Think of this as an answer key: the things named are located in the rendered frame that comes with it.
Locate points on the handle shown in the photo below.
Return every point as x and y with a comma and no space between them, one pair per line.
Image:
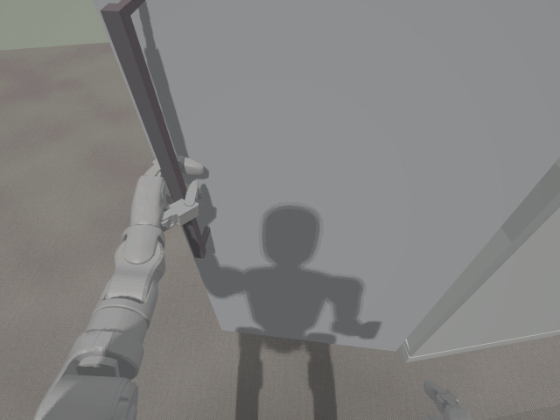
124,38

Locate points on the left robot hand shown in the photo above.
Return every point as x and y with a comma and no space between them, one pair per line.
152,196

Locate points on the fridge door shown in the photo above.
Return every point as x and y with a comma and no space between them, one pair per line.
357,154

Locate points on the left robot upper arm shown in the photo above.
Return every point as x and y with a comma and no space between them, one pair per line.
87,397

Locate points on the right robot hand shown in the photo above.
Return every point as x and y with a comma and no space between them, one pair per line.
447,403

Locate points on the robot left forearm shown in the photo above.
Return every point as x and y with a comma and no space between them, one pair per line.
112,344

